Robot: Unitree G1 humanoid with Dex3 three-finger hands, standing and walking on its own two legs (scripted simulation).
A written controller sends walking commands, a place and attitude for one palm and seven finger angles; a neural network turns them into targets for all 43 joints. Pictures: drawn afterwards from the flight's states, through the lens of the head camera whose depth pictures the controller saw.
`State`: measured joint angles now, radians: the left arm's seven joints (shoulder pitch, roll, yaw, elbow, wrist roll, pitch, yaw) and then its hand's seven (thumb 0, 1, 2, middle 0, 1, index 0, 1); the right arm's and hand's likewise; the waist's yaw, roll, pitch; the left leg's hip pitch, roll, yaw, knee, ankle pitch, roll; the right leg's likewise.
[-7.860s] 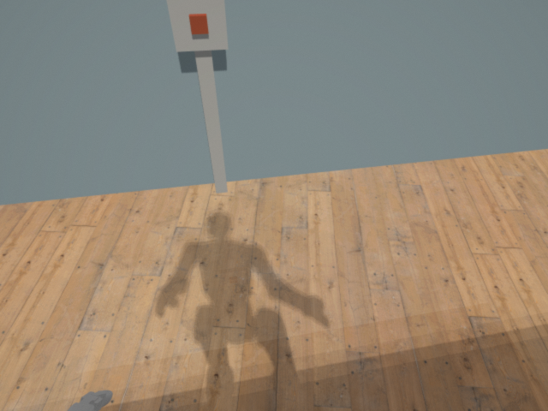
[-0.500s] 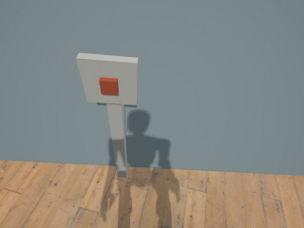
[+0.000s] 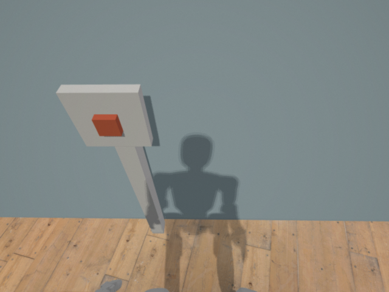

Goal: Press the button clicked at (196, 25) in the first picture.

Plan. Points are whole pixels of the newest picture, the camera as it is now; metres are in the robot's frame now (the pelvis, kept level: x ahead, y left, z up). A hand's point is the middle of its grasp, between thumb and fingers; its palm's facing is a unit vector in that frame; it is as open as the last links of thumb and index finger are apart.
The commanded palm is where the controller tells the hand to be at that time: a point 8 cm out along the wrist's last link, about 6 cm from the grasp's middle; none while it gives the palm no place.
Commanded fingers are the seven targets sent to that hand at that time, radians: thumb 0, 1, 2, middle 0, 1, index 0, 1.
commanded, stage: come to a stop and stand still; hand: left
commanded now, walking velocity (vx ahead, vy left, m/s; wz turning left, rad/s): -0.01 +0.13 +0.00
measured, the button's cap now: (108, 124) +0.47 +0.23 +0.08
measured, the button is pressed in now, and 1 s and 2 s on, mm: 0 0 0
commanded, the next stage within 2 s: look again from close up in 1.20 s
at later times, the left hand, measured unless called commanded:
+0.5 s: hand out of the picture -0.07 +0.24 -0.16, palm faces +0.03 -0.99 -0.16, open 7.4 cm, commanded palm none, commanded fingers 0.00 0.90 0.90 -0.20 -0.30 -0.20 -0.30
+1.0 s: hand out of the picture -0.04 +0.16 -0.16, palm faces +0.01 -0.98 -0.20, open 7.3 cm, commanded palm none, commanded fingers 0.00 0.90 0.90 -0.20 -0.30 -0.20 -0.30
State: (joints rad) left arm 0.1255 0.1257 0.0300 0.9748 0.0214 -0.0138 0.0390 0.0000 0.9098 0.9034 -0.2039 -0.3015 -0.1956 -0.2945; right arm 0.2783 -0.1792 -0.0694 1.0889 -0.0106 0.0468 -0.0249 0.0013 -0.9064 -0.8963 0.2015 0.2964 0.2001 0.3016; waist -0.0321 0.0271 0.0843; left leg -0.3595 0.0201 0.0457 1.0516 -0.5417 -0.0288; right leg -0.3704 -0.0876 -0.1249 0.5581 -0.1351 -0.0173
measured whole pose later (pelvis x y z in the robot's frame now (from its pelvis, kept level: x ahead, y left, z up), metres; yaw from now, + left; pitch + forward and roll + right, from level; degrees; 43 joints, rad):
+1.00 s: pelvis -0.04 -0.01 +0.01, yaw -1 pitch -1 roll +0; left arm 0.31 0.13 0.01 1.12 0.00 -0.02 0.04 0.02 0.95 0.90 -0.20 -0.30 -0.19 -0.29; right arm 0.36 -0.10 -0.02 1.15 -0.02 0.00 -0.03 0.00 -0.91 -0.90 0.20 0.30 0.20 0.30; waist -0.03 0.02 -0.01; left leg -0.19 0.06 0.07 0.46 -0.26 -0.03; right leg -0.21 0.00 -0.05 0.47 -0.25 -0.03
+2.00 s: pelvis -0.03 +0.01 +0.01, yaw -1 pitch +1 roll +0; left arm 0.47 0.17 0.04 0.35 -0.11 0.01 0.12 0.02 0.93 0.90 -0.23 -0.33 -0.22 -0.32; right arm 0.37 -0.19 0.01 0.96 0.03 -0.20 -0.07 0.02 -0.93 -0.90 0.21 0.30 0.21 0.30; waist 0.00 0.00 -0.01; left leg -0.21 -0.01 0.06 0.51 -0.32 0.02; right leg -0.26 -0.04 -0.04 0.55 -0.30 0.01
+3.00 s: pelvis -0.06 +0.01 -0.04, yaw +0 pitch +10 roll -2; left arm 0.46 0.25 0.18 -0.10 -0.28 -0.34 -0.27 0.01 0.90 0.90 -1.29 -1.49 -1.28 -1.48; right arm 0.26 -0.25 -0.02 0.55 0.04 -0.24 -0.07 0.01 -0.90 -0.90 0.20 0.30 0.20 0.30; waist -0.01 0.01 -0.11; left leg -0.69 0.03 0.00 0.99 -0.49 0.01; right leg -0.68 -0.02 -0.09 0.94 -0.44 -0.01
